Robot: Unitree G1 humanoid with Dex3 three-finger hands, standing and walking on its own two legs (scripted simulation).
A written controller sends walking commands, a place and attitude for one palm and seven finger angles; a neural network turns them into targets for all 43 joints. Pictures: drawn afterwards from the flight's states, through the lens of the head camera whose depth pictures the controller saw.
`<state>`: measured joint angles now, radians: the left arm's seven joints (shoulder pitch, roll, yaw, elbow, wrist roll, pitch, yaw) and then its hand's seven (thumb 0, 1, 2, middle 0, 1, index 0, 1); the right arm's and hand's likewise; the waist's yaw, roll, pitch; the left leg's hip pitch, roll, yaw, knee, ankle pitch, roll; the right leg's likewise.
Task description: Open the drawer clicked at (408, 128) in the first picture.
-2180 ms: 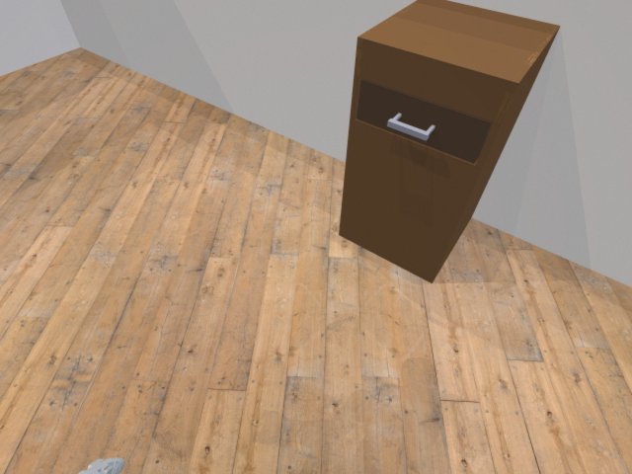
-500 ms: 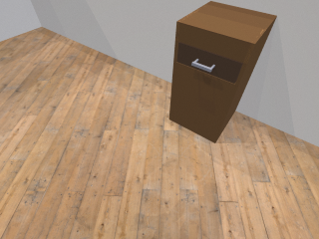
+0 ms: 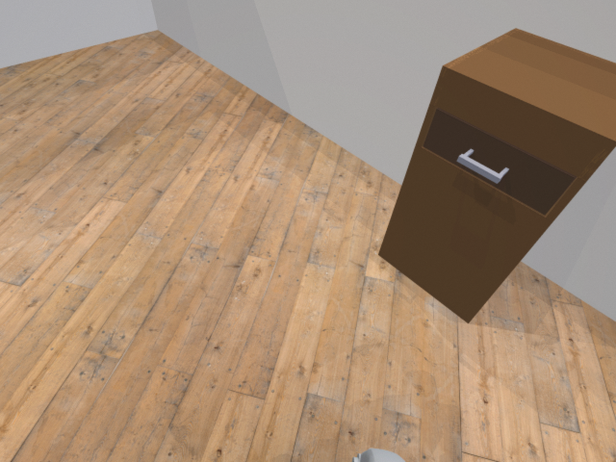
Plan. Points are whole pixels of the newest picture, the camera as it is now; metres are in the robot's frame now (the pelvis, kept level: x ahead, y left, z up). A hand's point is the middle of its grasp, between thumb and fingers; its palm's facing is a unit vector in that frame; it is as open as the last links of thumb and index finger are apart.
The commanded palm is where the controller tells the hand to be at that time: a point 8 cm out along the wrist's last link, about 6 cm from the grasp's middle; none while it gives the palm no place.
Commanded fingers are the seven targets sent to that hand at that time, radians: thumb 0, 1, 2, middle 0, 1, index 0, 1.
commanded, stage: walk to a spot facing it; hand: left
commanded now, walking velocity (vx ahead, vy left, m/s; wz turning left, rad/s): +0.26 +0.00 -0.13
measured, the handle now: (482, 165) +0.87 -0.45 -0.13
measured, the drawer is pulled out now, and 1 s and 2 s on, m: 0.00 0.00 0.00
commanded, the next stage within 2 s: turn to face it in 0.02 s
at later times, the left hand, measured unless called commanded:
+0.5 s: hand (232, 404) +0.24 +0.13 -0.18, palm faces -0.08 -0.97 -0.23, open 7.3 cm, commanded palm none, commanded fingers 0.00 0.90 0.90 -0.20 -0.30 -0.20 -0.30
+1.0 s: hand (218, 339) +0.35 +0.17 -0.17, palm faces -0.36 -0.90 -0.24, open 7.4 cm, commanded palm none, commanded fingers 0.00 0.90 0.90 -0.20 -0.30 -0.20 -0.30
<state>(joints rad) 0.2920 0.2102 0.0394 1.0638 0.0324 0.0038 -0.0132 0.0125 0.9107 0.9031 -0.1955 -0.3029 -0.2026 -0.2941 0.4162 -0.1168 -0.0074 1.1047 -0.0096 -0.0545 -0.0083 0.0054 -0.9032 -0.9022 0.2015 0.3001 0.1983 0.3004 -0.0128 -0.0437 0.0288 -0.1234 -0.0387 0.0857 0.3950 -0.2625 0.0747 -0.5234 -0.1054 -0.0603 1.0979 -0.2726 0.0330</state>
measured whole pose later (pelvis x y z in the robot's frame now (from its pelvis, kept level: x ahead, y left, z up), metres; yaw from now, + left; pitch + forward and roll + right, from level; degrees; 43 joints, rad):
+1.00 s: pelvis +0.20 -0.01 +0.00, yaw -27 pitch +0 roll -1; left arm 0.22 0.28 0.10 0.92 0.03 0.08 -0.03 0.01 0.91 0.90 -0.19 -0.30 -0.20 -0.29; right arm 0.18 -0.18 -0.03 0.91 -0.02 0.01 -0.02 0.01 -0.90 -0.90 0.20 0.30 0.20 0.30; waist 0.03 -0.03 0.08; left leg -0.17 0.08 0.18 0.47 -0.29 0.00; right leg -0.51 -0.02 -0.01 1.09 -0.41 0.07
